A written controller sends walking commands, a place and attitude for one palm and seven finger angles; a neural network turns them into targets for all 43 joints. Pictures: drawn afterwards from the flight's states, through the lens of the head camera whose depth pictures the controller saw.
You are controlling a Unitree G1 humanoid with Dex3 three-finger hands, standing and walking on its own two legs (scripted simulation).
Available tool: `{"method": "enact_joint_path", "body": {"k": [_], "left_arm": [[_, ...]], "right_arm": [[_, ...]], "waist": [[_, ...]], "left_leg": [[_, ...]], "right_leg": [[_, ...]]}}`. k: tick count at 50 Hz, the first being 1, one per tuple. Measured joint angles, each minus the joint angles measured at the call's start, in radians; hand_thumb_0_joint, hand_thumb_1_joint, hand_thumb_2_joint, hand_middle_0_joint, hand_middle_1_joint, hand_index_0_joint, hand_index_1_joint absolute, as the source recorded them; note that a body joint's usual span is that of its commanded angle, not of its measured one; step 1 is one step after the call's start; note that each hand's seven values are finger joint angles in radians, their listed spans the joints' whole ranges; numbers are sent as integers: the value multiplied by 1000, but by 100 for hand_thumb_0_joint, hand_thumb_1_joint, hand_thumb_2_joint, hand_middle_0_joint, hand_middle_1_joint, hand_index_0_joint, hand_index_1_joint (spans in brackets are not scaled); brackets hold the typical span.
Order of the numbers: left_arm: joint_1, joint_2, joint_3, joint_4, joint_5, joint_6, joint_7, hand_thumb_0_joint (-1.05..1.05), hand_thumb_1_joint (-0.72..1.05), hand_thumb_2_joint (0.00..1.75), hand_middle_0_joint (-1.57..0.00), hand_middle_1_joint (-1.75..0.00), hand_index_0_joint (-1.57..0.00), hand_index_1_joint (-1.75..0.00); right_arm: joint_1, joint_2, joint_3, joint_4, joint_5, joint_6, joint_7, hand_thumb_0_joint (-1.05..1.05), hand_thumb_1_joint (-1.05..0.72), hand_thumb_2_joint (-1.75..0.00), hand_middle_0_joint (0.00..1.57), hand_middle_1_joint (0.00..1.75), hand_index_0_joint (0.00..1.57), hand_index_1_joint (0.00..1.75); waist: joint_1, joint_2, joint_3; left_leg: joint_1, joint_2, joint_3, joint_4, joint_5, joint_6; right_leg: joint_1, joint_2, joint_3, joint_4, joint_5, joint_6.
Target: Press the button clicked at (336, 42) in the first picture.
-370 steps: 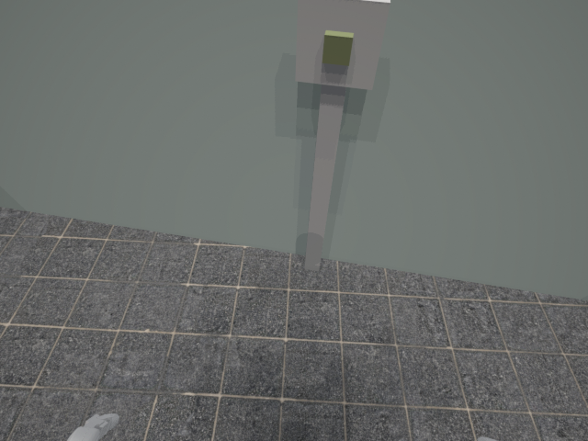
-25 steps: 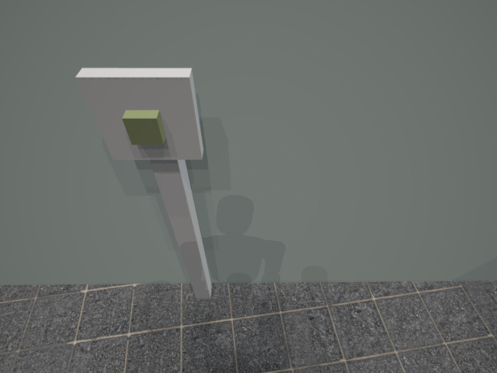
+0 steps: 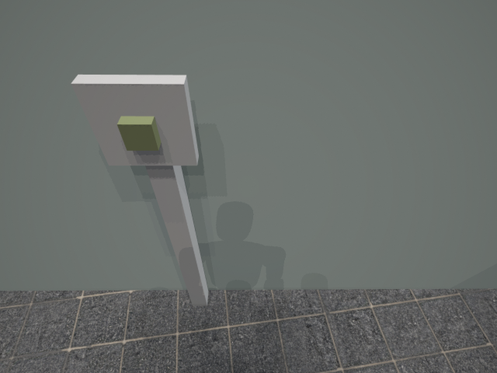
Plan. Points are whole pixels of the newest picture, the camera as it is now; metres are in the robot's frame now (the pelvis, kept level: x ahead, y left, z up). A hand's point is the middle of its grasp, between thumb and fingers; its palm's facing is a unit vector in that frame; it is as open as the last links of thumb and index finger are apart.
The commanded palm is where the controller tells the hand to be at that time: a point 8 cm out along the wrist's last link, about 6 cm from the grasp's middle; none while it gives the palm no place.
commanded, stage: come to a stop and stand still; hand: left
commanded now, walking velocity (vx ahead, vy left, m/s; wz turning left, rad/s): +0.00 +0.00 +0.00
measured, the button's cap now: (140, 132) +0.47 +0.23 +0.14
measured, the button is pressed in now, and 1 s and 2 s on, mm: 0 0 0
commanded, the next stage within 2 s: look again from close up in 0.04 s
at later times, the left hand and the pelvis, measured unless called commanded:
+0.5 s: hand out of the picture -0.01 +0.21 -0.18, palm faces +0.02 -0.98 -0.19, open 7.4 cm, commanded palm none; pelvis -0.02 +0.04 -0.01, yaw +0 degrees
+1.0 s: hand (119, 311) +0.20 +0.21 +0.02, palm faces +0.18 -0.98 -0.05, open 6.6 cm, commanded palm +0.09 +0.27 -0.04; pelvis -0.02 +0.04 -0.03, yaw +1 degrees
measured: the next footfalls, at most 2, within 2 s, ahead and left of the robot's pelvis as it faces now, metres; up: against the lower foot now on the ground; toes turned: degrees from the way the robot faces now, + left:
none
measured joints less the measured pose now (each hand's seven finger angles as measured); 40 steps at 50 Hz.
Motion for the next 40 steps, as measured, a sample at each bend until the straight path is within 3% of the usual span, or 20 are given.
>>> {"method": "enact_joint_path", "body": {"k": [7,11,14,18,25,38,39,40], "left_arm": [[5,2,-1,6,0,3,-3,0,91,90,-20,-29,-20,-30],[13,-6,-11,-18,13,-27,5,0,91,90,-20,-29,-20,-30],[8,-4,-15,-30,11,-28,-3,0,91,90,-20,-29,-20,-30],[-22,24,-9,-41,6,-10,-5,0,91,90,-20,-29,-20,-30],[-73,55,-4,-74,6,6,-10,0,91,90,-20,-29,-20,-30],[-60,71,-9,-45,8,11,-13,0,91,90,-19,-29,-20,-30],[-2,65,6,-213,-33,81,-10,0,91,90,-20,-30,-20,-30],[69,64,18,-430,-61,119,3,1,91,90,-20,-30,-20,-30]], "right_arm": [[-5,-5,-1,-2,1,2,1,0,-91,-90,19,29,20,30],[-8,-31,-5,-62,-3,8,14,1,-92,-90,19,29,20,30],[-1,-42,-9,-97,-4,1,19,1,-92,-90,19,29,20,30],[17,-24,-1,-103,-9,-7,14,1,-93,-90,19,29,20,30],[40,-14,15,-99,-11,-4,14,1,-94,-90,20,29,20,30],[28,-11,19,-86,-5,-9,18,1,-92,-90,20,29,20,30],[40,-19,17,-129,6,-17,17,1,-92,-90,20,29,20,30],[60,-27,21,-173,18,-64,5,2,-92,-90,20,29,20,30]], "waist": [[3,5,5],[-4,39,14],[-19,60,15],[-15,18,2],[-4,-3,-14],[2,-21,5],[-5,-17,10],[0,-20,11]], "left_leg": [[2,4,-1,-1,7,0],[-97,26,-71,185,-92,1],[-100,31,-95,200,-101,-1],[-80,-6,-77,175,-102,15],[-74,-42,-60,128,-71,44],[-79,-65,-57,74,-45,58],[-88,-64,-62,87,-51,57],[-89,-68,-57,85,-52,55]], "right_leg": [[4,4,0,-6,10,-1],[-39,32,-6,19,15,-1],[-70,43,-17,64,-4,-2],[-88,1,-7,121,-35,19],[-105,-35,5,122,-26,43],[-114,-56,6,83,-11,61],[-118,-55,2,85,-11,62],[-134,-60,7,113,-18,53]]}}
